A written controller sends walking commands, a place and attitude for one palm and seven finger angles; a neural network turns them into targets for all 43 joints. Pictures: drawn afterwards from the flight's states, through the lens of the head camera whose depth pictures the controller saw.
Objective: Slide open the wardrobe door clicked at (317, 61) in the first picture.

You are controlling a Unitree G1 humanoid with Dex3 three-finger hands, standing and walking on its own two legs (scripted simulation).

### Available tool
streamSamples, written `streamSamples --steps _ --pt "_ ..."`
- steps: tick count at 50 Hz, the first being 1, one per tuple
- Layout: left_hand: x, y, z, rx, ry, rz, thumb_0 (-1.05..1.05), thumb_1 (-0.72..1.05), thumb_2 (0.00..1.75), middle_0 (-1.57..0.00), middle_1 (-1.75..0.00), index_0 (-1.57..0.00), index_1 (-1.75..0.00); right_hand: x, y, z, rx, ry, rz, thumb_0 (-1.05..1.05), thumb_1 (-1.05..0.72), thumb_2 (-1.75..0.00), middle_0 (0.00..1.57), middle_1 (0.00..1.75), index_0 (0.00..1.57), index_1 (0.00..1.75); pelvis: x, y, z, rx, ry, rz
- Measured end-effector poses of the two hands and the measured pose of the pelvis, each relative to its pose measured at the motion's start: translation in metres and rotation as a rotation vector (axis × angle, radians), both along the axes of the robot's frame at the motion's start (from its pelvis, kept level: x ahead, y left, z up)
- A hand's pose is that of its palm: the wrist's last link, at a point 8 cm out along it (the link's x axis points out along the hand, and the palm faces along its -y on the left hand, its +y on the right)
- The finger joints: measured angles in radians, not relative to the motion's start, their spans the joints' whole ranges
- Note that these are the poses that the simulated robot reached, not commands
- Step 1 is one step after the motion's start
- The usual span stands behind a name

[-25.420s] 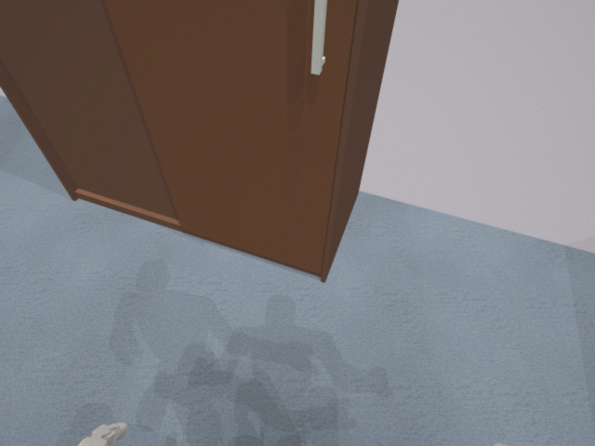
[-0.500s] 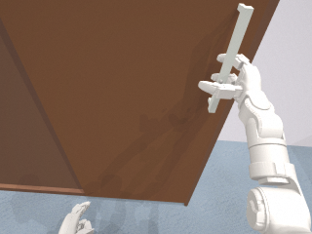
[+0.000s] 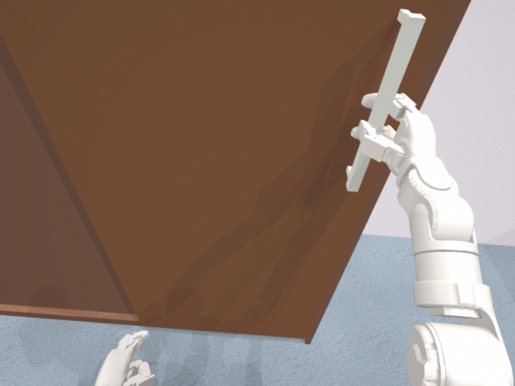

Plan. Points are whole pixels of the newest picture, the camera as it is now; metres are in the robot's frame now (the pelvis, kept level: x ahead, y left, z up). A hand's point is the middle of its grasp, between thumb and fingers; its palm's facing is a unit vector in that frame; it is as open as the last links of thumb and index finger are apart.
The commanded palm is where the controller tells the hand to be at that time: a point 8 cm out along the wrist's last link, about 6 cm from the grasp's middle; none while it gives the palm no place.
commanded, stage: grip the handle and tug to test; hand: right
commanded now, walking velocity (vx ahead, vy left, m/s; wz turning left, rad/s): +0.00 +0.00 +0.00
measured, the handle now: (374, 113) +0.46 -0.15 +0.24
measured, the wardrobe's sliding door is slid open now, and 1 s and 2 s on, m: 0.00 0.00 0.06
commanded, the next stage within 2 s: tug the door sideways, standing still in 0.56 s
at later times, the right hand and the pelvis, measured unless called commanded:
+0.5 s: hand (367, 140) +0.40 -0.13 +0.23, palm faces +0.03 +1.00 +0.02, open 6.2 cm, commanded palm +0.35 -0.18 +0.22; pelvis +0.01 +0.00 +0.00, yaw +1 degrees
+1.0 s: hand (362, 138) +0.41 -0.12 +0.23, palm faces +0.07 +1.00 -0.03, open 5.7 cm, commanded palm +0.38 -0.13 +0.22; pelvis +0.01 +0.00 +0.00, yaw -3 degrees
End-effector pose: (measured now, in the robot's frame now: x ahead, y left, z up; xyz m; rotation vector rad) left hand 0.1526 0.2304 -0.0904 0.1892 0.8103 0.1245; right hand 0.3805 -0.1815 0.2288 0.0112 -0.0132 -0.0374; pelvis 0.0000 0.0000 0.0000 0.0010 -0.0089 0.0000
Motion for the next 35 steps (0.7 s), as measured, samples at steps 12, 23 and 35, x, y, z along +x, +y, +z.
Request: streamSamples --steps 12,23,35 --pt "0.012 -0.003 0.003 -0.007 -0.017 -0.014 0.01 0.9 0.9 -0.2 -0.3 -0.2 -0.3 0.0 0.0 0.0 0.003 0.008 0.0 0.01 -0.7 -0.81 0.3 1.33 0.3 1.33 0.002 0.002 0.0 -0.001 0.002 -0.003" --pt "0.01 0.002 0.004 -0.009 -0.011 0.007 0.01 0.9 0.9 -0.2 -0.3 -0.2 -0.3 0.0 0.0 0.0 0.003 -0.003 0.008 0.01 -0.72 -0.78 0.29 1.33 0.28 1.32 0.007 0.003 0.0 -0.002 0.003 0.011" --pt "0.024 0.006 0.006 -0.019 -0.017 0.021 0.01 0.9 0.9 -0.2 -0.3 -0.2 -0.3 -0.002 0.001 -0.002 -0.016 -0.025 0.008 0.0 -0.75 -0.77 0.26 1.33 0.22 1.29 0.021 0.002 0.0 -0.004 0.013 0.029"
